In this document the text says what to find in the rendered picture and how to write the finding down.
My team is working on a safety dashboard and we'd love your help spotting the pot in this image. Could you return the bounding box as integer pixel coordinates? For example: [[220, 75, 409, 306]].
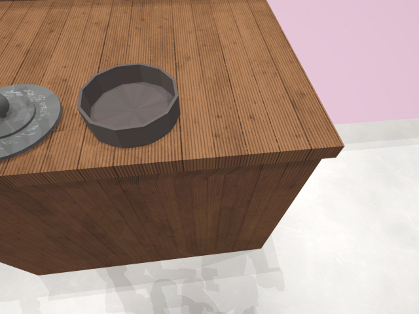
[[77, 63, 180, 148]]

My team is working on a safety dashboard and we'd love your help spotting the lid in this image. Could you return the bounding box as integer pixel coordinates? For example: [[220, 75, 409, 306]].
[[0, 84, 62, 161]]

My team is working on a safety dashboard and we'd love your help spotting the table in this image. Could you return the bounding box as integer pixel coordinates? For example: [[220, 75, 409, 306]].
[[0, 0, 344, 275]]

